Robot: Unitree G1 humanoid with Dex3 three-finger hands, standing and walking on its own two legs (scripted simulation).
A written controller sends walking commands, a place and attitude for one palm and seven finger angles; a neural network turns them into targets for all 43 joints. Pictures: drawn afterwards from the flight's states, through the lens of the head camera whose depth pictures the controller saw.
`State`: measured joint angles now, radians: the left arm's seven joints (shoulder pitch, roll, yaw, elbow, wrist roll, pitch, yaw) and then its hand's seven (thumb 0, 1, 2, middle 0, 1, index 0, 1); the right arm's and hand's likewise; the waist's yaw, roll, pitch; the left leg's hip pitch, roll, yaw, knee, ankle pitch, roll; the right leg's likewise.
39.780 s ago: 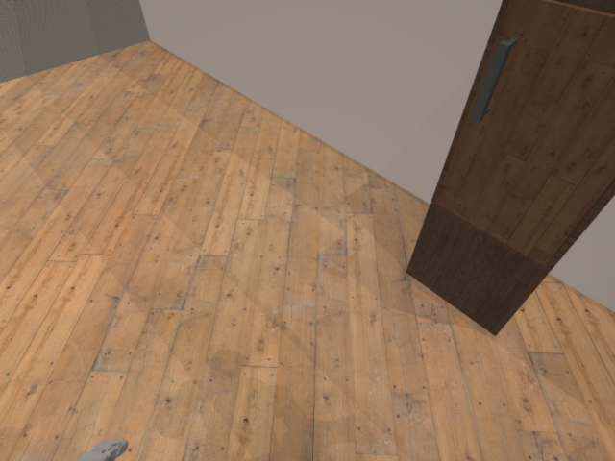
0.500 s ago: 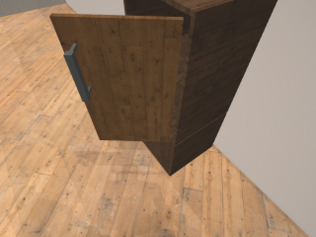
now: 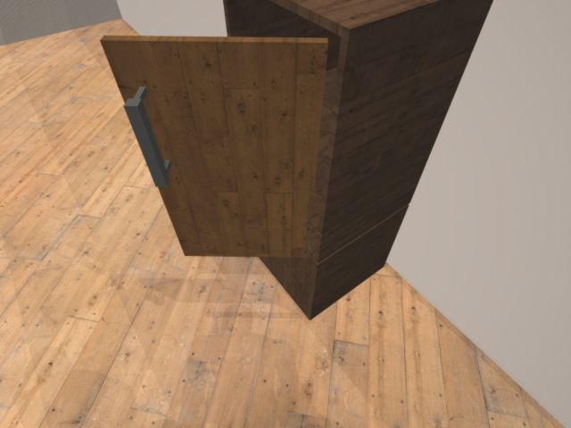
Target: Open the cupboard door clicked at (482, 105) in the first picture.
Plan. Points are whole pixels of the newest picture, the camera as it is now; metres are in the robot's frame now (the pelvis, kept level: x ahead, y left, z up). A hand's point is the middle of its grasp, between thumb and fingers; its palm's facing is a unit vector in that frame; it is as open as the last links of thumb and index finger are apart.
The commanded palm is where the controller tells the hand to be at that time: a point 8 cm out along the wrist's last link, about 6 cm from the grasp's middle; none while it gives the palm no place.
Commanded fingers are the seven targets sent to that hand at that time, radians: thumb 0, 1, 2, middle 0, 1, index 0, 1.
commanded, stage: look again from close up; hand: left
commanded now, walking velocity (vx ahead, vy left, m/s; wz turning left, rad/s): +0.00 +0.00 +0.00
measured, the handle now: (152, 139) +0.57 +0.27 +0.08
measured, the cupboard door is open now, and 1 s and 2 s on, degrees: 53 53 53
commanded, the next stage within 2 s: raise the hand with hooked fingers in 0.46 s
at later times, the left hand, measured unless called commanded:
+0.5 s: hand out of the picture +0.05 +0.24 -0.16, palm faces +0.01 -0.97 -0.24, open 7.3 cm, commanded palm none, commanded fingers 0.00 0.90 0.90 -0.20 -0.30 -0.20 -0.30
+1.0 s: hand (114, 412) +0.15 +0.24 -0.06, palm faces +0.03 -1.00 +0.00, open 8.6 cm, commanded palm +0.13 +0.31 -0.02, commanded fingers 0.00 0.36 0.67 -0.24 -0.64 -0.24 -0.64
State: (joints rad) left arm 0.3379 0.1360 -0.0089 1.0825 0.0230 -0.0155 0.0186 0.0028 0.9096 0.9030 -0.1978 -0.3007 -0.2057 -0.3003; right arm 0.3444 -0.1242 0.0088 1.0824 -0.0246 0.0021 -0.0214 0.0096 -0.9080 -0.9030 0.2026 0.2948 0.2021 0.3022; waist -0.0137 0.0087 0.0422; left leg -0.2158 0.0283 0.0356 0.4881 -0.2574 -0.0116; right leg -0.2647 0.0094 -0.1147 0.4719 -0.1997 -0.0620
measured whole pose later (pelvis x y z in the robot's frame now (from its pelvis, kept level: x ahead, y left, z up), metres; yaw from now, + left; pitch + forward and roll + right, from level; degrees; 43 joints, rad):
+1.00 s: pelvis -0.02 +0.02 -0.07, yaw +3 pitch +9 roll +0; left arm 0.42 0.26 0.24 0.20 -0.32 -0.44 -0.43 0.01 0.59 0.77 -0.22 -0.50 -0.23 -0.50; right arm 0.20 -0.28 -0.03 0.49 0.04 -0.30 -0.03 0.02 -0.90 -0.90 0.20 0.30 0.20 0.30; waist 0.01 -0.04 -0.10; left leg -0.74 -0.02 0.01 1.07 -0.50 0.03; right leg -0.78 0.00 -0.05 1.05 -0.44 -0.03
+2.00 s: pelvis +0.01 +0.04 -0.02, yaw +3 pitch +4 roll -2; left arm 0.02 0.41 0.39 0.23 -0.34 -0.10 -0.46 -0.01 -0.47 0.32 -0.30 -1.18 -0.30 -1.18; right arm 0.27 -0.26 0.07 0.55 0.06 -0.24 -0.11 0.02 -0.90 -0.90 0.21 0.30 0.20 0.30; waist 0.02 0.04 -0.06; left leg -0.44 -0.02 -0.01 0.77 -0.40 0.04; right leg -0.45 0.01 -0.06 0.71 -0.33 -0.02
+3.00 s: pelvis +0.01 +0.02 -0.02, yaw +3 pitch +4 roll -1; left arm -0.29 0.48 0.45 0.55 -0.31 -0.10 -0.49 -0.01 -0.50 0.30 -0.30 -1.20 -0.31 -1.20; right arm 0.26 -0.28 0.07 0.60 0.07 -0.19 -0.13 0.02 -0.90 -0.90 0.21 0.30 0.20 0.30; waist 0.01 0.02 -0.03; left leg -0.41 0.00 -0.02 0.70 -0.36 0.01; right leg -0.43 0.02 -0.07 0.66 -0.30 -0.04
